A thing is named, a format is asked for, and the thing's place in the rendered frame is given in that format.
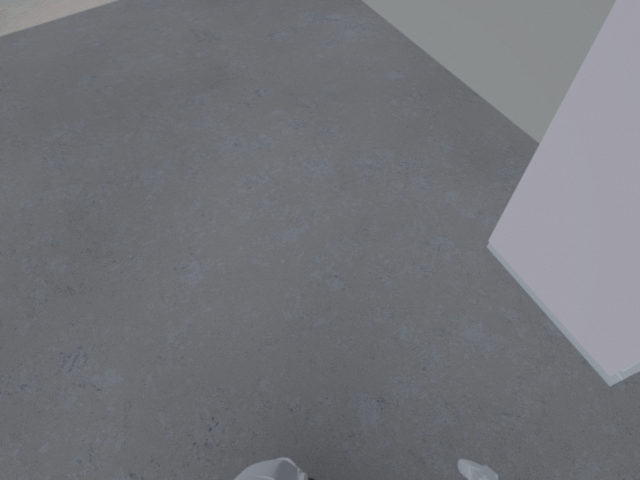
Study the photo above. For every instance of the left robot thigh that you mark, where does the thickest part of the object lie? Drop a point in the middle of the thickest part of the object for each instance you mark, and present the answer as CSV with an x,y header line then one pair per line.
x,y
272,470

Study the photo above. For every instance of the fridge door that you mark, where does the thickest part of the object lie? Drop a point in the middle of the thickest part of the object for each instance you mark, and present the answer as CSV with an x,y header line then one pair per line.
x,y
571,229

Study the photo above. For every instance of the robot left shin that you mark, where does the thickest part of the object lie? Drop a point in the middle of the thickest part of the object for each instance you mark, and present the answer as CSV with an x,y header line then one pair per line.
x,y
289,460

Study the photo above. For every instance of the right robot hand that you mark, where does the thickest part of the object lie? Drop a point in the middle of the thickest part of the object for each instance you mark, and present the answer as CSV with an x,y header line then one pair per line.
x,y
474,471

